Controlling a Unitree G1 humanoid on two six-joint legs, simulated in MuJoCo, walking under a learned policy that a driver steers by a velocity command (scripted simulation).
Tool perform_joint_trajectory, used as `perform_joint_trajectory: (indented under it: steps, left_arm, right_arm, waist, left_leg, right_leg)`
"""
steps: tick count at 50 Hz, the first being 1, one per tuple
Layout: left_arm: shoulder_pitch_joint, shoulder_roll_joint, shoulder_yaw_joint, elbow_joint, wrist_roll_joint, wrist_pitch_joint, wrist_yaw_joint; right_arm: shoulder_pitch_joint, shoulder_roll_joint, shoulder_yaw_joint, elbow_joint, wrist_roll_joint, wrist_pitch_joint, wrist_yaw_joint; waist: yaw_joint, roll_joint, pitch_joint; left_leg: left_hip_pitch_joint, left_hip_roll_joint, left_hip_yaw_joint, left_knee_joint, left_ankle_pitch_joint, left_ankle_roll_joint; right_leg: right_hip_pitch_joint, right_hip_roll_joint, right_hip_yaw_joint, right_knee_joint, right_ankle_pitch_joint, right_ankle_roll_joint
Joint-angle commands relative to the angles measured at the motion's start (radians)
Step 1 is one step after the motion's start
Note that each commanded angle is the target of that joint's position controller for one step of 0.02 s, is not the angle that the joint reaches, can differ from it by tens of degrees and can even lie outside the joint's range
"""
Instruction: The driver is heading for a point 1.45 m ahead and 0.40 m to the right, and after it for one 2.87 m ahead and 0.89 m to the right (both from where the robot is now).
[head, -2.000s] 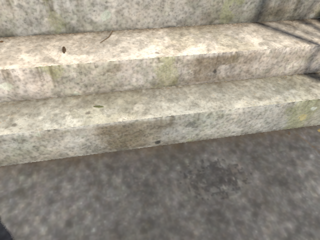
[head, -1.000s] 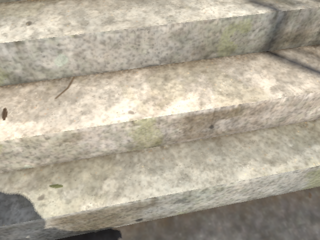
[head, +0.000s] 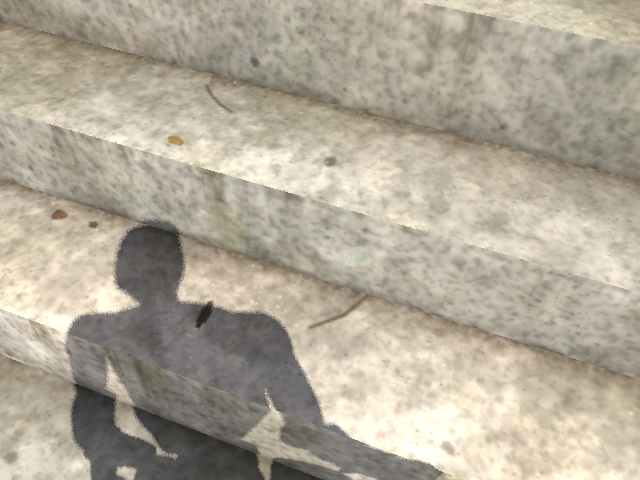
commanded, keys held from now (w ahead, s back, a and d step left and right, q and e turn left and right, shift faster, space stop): w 1.00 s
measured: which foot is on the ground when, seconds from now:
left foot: down 0.00-1.00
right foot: up 0.00-0.08, down 0.10-1.00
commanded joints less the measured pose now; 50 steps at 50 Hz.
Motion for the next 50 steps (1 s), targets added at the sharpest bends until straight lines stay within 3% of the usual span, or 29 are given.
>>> perform_joint_trajectory:
  steps: [1,3,4,5,6,7,8,9,10,13,20,50]
  left_arm:
    - [0.049,0.050,0.002,-0.026,-0.012,-0.003,0.024]
    - [0.068,0.036,-0.003,-0.010,-0.025,-0.018,0.041]
    - [0.096,0.013,-0.010,0.009,-0.024,-0.031,0.044]
    - [0.111,0.025,-0.008,0.029,-0.008,-0.048,0.042]
    - [0.114,0.068,-0.001,0.031,0.005,-0.062,0.037]
    - [0.031,0.092,0.001,0.015,0.004,-0.065,0.030]
    - [-0.075,0.077,-0.001,-0.015,-0.007,-0.063,0.021]
    - [-0.112,0.057,-0.005,-0.033,-0.016,-0.064,0.016]
    - [-0.084,0.052,-0.008,-0.029,-0.015,-0.068,0.014]
    - [-0.020,0.078,-0.004,0.005,-0.013,-0.078,0.020]
    - [-0.062,0.086,-0.009,0.032,-0.011,-0.075,0.018]
    - [-0.154,0.137,-0.033,0.141,-0.010,-0.078,0.005]
  right_arm:
    - [-0.081,-0.106,-0.015,-0.057,0.004,-0.027,-0.017]
    - [-0.045,-0.098,-0.014,-0.033,0.008,-0.015,-0.028]
    - [-0.060,-0.098,-0.014,-0.033,0.025,-0.010,-0.030]
    - [-0.067,-0.088,-0.014,-0.042,0.043,-0.011,-0.021]
    - [-0.058,-0.074,-0.012,-0.055,0.043,-0.014,-0.010]
    - [0.008,-0.031,0.000,-0.043,0.031,-0.012,0.000]
    - [-0.009,-0.030,0.010,-0.022,0.019,-0.005,0.001]
    - [-0.065,-0.070,0.004,-0.017,0.009,-0.001,0.000]
    - [-0.091,-0.095,-0.002,-0.016,0.007,0.001,0.000]
    - [-0.117,-0.082,0.002,-0.013,0.014,-0.008,0.003]
    - [-0.129,-0.074,0.010,0.023,0.014,-0.011,0.000]
    - [-0.176,-0.133,0.025,0.068,0.010,-0.020,0.010]
  waist:
    - [0.019,0.212,-0.036]
    - [0.000,0.191,-0.075]
    - [0.016,0.165,-0.084]
    - [0.013,0.128,-0.090]
    - [-0.015,0.044,-0.105]
    - [-0.088,-0.105,-0.088]
    - [-0.090,-0.135,-0.008]
    - [-0.065,-0.088,0.055]
    - [-0.044,-0.030,0.057]
    - [-0.021,0.011,0.011]
    - [-0.018,0.036,-0.005]
    - [-0.023,0.041,-0.015]
  left_leg:
    - [0.021,0.221,-0.068,-0.058,0.942,0.113]
    - [0.167,0.254,-0.125,0.003,0.961,0.125]
    - [0.172,0.250,-0.133,0.032,0.861,0.101]
    - [0.139,0.223,-0.153,0.075,0.733,0.071]
    - [0.067,0.183,-0.141,0.105,0.494,0.042]
    - [0.005,0.136,-0.115,0.033,0.158,0.024]
    - [-0.015,0.121,-0.104,-0.041,0.001,0.007]
    - [-0.011,0.117,-0.103,-0.065,0.012,-0.004]
    - [-0.007,0.123,-0.109,-0.068,0.050,-0.006]
    - [0.008,0.146,-0.124,-0.103,0.165,-0.012]
    - [0.030,0.159,-0.126,-0.157,0.180,-0.025]
    - [0.068,0.189,-0.126,-0.228,0.166,-0.043]
  right_leg:
    - [0.215,0.046,-0.008,-0.334,-0.003,-0.035]
    - [0.224,0.063,-0.015,-0.599,0.060,-0.055]
    - [0.291,0.059,-0.019,-0.758,0.196,-0.064]
    - [0.355,0.025,0.032,-0.797,0.301,-0.074]
    - [0.425,-0.050,0.106,-0.747,0.507,-0.074]
    - [0.436,-0.103,0.169,-0.730,0.549,-0.100]
    - [0.355,-0.113,0.198,-0.772,0.376,-0.116]
    - [0.303,-0.101,0.198,-0.797,0.294,-0.118]
    - [0.312,-0.085,0.178,-0.794,0.301,-0.112]
    - [0.393,-0.073,0.154,-0.780,0.384,-0.096]
    - [0.435,-0.080,0.159,-0.816,0.379,-0.084]
    - [0.436,-0.085,0.191,-0.896,0.332,-0.076]
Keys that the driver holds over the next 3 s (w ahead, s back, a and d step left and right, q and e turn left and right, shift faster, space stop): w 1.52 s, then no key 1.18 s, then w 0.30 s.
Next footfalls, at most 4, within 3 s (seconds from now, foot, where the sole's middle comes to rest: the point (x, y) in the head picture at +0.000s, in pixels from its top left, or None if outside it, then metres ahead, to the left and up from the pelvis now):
0.10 right None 0.03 -0.11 -0.78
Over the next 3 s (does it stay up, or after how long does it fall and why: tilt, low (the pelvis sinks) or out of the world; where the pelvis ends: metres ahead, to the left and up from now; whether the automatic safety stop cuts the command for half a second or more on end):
stays up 0.00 -0.03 0.01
